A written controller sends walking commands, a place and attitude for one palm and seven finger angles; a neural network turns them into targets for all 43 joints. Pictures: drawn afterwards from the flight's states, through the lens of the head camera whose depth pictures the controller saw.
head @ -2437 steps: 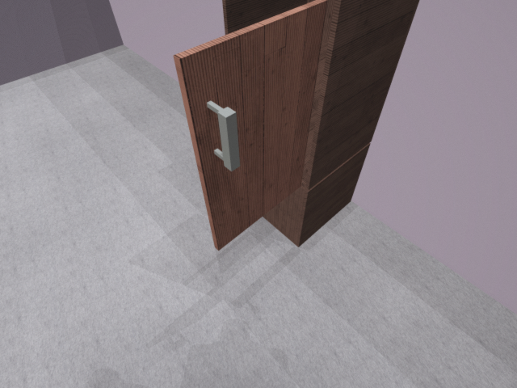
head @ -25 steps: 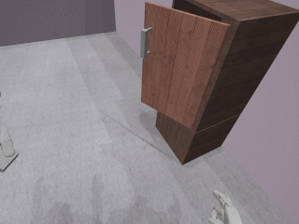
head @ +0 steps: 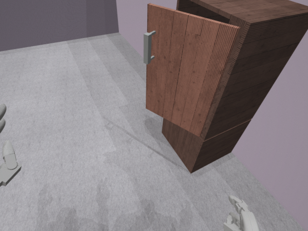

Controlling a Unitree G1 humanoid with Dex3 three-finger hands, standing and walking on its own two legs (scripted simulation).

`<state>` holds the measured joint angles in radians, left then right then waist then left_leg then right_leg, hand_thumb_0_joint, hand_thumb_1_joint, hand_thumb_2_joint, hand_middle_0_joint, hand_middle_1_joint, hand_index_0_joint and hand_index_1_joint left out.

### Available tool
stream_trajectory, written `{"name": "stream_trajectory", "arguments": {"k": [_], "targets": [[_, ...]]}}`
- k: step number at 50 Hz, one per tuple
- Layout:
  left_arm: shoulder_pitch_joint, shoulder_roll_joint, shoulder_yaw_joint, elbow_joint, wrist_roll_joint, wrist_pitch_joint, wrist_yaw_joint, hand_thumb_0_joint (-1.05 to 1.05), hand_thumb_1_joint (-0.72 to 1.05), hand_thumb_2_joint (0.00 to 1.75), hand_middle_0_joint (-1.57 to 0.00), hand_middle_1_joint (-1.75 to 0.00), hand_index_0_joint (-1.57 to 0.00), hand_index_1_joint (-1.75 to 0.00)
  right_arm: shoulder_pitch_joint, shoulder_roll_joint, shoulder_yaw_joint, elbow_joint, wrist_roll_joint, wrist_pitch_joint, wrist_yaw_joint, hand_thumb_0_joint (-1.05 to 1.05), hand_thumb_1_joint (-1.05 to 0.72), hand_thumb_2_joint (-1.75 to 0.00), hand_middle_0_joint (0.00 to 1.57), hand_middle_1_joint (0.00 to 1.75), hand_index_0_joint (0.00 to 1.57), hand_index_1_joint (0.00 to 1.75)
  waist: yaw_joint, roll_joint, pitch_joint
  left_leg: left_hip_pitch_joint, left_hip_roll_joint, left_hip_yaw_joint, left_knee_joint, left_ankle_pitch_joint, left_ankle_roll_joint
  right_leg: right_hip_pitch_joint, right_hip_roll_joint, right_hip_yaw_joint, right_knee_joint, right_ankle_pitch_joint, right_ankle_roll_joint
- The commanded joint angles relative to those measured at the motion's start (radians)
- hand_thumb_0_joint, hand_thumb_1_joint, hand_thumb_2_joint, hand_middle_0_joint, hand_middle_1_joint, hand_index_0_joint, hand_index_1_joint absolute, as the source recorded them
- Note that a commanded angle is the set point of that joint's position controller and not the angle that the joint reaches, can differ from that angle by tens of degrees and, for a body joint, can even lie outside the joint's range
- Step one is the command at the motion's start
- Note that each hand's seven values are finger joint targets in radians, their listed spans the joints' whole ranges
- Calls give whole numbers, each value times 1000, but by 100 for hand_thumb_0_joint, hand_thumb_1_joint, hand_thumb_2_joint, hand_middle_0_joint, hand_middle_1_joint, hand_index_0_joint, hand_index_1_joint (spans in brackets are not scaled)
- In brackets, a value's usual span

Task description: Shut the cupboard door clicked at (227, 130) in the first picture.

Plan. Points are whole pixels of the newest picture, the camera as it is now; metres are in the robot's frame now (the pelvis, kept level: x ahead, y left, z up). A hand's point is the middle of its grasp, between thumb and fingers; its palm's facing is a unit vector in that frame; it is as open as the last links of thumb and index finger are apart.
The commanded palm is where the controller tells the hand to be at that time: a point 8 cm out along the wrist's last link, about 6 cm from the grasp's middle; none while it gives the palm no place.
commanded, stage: let the arm hang, fingers relaxed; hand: left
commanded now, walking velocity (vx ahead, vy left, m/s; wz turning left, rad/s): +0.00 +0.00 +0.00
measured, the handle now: (150, 47) +0.84 +0.05 +0.08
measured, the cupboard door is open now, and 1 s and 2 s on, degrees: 27 27 27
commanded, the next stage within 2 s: look to check the result in 1.14 s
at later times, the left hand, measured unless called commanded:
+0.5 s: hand out of the picture -0.08 +0.19 -0.18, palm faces +0.05 -0.98 -0.18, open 7.1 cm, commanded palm none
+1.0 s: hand out of the picture -0.03 +0.18 -0.17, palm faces +0.03 -0.98 -0.18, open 7.4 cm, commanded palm none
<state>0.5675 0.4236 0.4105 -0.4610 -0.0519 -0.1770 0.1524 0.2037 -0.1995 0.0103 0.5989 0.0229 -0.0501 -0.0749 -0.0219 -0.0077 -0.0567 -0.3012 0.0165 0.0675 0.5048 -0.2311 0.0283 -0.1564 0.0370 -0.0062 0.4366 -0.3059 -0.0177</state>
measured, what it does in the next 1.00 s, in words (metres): stands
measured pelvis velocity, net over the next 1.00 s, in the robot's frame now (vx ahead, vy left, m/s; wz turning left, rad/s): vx -0.03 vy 0.01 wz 0.01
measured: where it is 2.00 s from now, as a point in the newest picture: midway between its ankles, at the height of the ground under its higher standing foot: outside the picture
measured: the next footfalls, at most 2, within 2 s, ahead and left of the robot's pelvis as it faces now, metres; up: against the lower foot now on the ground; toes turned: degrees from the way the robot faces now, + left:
none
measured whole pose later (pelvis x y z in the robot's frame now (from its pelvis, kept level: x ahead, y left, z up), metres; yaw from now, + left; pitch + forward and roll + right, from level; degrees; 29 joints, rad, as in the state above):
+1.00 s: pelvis -0.03 +0.01 +0.01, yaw +0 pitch -2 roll +0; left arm 0.29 0.14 0.01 1.13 0.01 -0.01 0.03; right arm 0.27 -0.16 -0.01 1.11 -0.01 0.00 -0.03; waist -0.01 0.00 0.00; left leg -0.23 -0.02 0.08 0.37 -0.13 0.05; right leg -0.12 0.00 0.00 0.40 -0.25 0.00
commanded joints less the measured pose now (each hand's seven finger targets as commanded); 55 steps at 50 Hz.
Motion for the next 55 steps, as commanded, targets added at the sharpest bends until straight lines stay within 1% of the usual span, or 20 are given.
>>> {"name": "stream_trajectory", "arguments": {"k": [1, 2, 3, 5, 7, 8, 10, 12, 15, 19, 22, 23, 25, 32, 34, 36, 40, 47, 48, 55], "targets": [[-36, 154, 106, -179, -3, -51, 21, 0, 90, 90, -20, -30, -20, -30, -71, -121, -37, -145, 1, -38, -7, 0, -90, -90, 20, 30, 20, 30, 16, 71, -86, 79, 90, -101, -65, 271, -10, -2, -87, 72, -34, 334, 8], [-105, -7, -332, 530, 59, 89, -119, 0, 90, 90, -20, -30, -20, -30, -161, -297, -69, 18, 8, -109, 81, 0, -90, -90, 20, 30, 20, 30, -6, 87, 35, 33, 97, -106, 80, 446, -4, -130, -153, 2, 80, 432, -8], [-122, -33, -307, 570, 67, 165, -137, 0, 90, 90, -20, -30, -20, -30, -70, -264, -93, 62, -13, -73, 82, 0, -90, -90, 20, 30, 20, 30, -2, 69, -66, 108, 103, -95, 65, 456, -20, -134, -146, 69, 41, 382, -19], [-185, -25, -319, 655, 74, 171, -147, 0, 90, 90, -20, -30, -20, -30, -34, -256, -74, 72, -25, -34, 78, 0, -90, -90, 20, 30, 20, 30, 10, -38, -43, 60, 110, -126, 44, 325, 13, -136, -132, 53, 46, 246, -26], [-249, -7, -329, 782, 77, 165, -152, 0, 90, 90, -20, -30, -20, -30, -53, -259, -59, 92, -35, -8, 77, 0, -90, -90, 20, 30, 20, 30, 10, -152, -6, 42, 102, -161, 22, 247, 24, -150, -136, 73, 24, 161, -35], [-269, -2, -336, 850, 77, 164, -151, 0, 90, 90, -20, -30, -20, -30, -55, -252, -55, 102, -39, 3, 79, 0, -90, -90, 20, 30, 20, 30, 6, -166, 7, 48, 96, -163, 17, 240, 21, -151, -143, 84, 16, 150, -43], [-299, -17, -356, 979, 73, 173, -144, 0, 90, 90, -20, -30, -20, -30, -48, -229, -42, 139, -47, 25, 80, 0, -90, -90, 20, 30, 20, 30, 3, -121, 26, 51, 82, -172, -25, 195, 17, -141, -144, 103, -4, 88, -44], [-301, -41, -373, 1103, 69, 183, -137, 0, 90, 90, -20, -30, -20, -30, -45, -202, -27, 184, -52, 42, 79, 0, -90, -90, 20, 30, 20, 30, 10, -40, 51, 44, 82, -181, -92, 123, 16, -119, -128, 100, -28, 16, -29], [-271, -57, -381, 1264, 65, 184, -134, 0, 90, 90, -20, -30, -20, -30, -24, -169, -16, 256, -50, 49, 72, 0, -90, -90, 20, 30, 20, 30, 18, 81, 50, 35, 73, -183, -149, 35, 11, -62, -122, 103, -56, 3, -28], [-221, -98, -375, 1413, 64, 177, -131, 0, 90, 90, -20, -30, -20, -30, 32, -130, -19, 345, -46, 49, 55, 0, -90, -90, 20, 30, 20, 30, 21, 158, 33, 72, 76, -174, -169, 4, 9, -26, -125, 93, -98, 29, -38], [-198, -114, -383, 1490, 62, 175, -132, 0, 90, 90, -20, -30, -20, -30, 75, -119, -24, 398, -41, 51, 47, 0, -90, -90, 20, 30, 20, 30, 16, 133, 73, 73, 79, -183, -201, -47, 10, -40, -119, 89, -118, 22, -39], [-189, -108, -382, 1507, 62, 173, -131, 0, 90, 90, -20, -30, -20, -30, 85, -131, -29, 407, -36, 51, 44, 0, -90, -90, 20, 30, 20, 30, 19, 97, 82, 83, 86, -187, -200, -33, 14, -44, -117, 84, -125, 25, -39], [-180, -124, -388, 1542, 62, 172, -129, 0, 90, 90, -20, -30, -20, -30, 113, -120, -31, 434, -36, 52, 40, 0, -90, -90, 20, 30, 20, 30, 12, 58, 90, 92, 88, -185, -209, -45, 16, -50, -118, 84, -132, 16, -38], [-145, -150, -393, 1599, 64, 171, -120, 0, 90, 90, -20, -30, -20, -30, 149, -101, -36, 483, -35, 55, 36, 0, -90, -90, 20, 30, 20, 30, 10, -14, 140, 99, 91, -173, -224, -67, 20, -91, -117, 79, -141, -18, -35], [-137, -155, -392, 1605, 65, 171, -118, 0, 90, 90, -20, -30, -20, -30, 155, -91, -37, 489, -35, 55, 37, 0, -90, -90, 20, 30, 20, 30, 9, -12, 132, 106, 91, -170, -227, -69, 20, -96, -117, 78, -137, -24, -34], [-137, -161, -392, 1606, 66, 173, -116, 0, 90, 90, -20, -30, -20, -30, 155, -86, -37, 494, -36, 57, 37, 0, -90, -90, 20, 30, 20, 30, 10, -1, 162, 87, 93, -176, -243, -104, 19, -111, -111, 79, -131, -33, -30], [-138, -166, -388, 1598, 69, 173, -115, 0, 90, 90, -20, -30, -20, -30, 149, -80, -39, 493, -38, 53, 39, 0, -90, -90, 20, 30, 20, 30, 15, 3, 164, 74, 92, -180, -256, -111, 21, -107, -110, 79, -123, -18, -27], [-177, -159, -386, 1582, 68, 166, -115, 0, 90, 90, -20, -30, -20, -30, 132, -74, -38, 493, -38, 46, 41, 0, -90, -90, 20, 30, 20, 30, 10, 18, 163, 100, 84, -156, -237, -28, 13, -106, -120, 87, -134, 26, -26], [-174, -147, -384, 1579, 69, 164, -115, 0, 90, 90, -20, -30, -20, -30, 134, -80, -38, 490, -36, 44, 42, 0, -90, -90, 20, 30, 20, 30, 14, 9, 149, 109, 84, -151, -226, 6, 14, -95, -122, 86, -137, 45, -27], [-214, -140, -381, 1574, 67, 163, -117, 0, 90, 90, -20, -30, -20, -30, 117, -90, -37, 489, -38, 40, 41, 0, -90, -90, 20, 30, 20, 30, 9, 28, 141, 121, 85, -150, -225, 37, 8, -77, -124, 92, -144, 59, -27]]}}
